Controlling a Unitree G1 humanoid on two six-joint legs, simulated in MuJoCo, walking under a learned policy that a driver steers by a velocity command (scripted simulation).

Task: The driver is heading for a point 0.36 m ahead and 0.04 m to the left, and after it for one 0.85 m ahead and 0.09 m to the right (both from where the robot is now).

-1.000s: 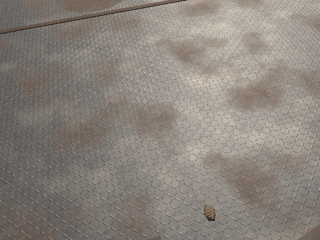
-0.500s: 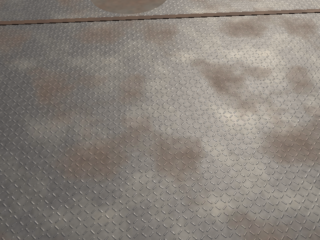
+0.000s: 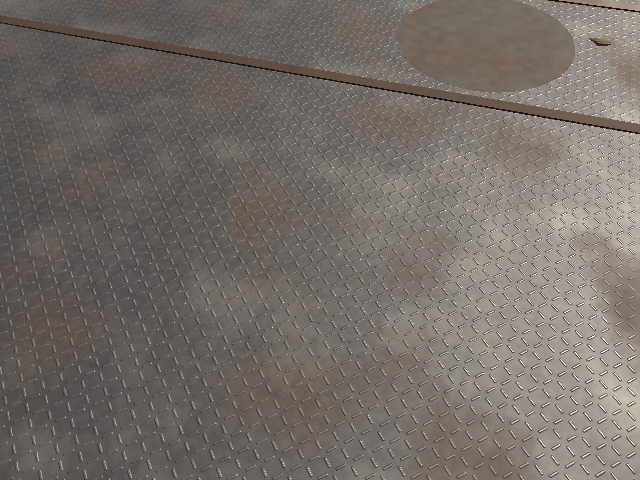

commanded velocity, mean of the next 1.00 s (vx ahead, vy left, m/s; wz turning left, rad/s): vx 0.22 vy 0.00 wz -0.06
